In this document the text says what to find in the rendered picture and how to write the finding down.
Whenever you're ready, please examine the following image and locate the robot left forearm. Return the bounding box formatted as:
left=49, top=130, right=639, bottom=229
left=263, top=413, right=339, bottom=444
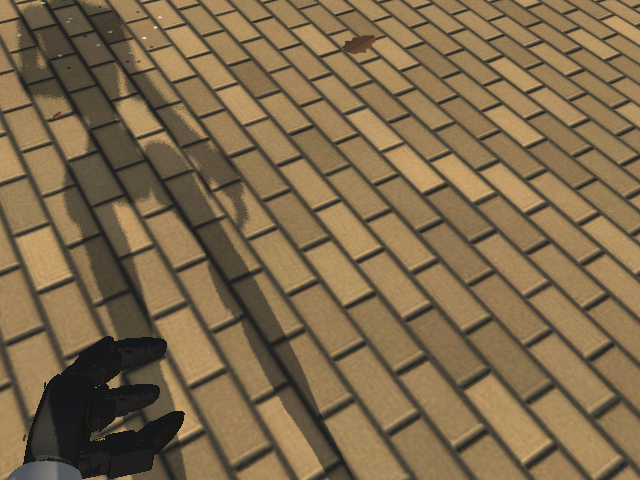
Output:
left=7, top=460, right=82, bottom=480

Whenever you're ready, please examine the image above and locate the robot left hand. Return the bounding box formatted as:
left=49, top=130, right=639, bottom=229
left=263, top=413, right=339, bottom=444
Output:
left=23, top=336, right=185, bottom=480

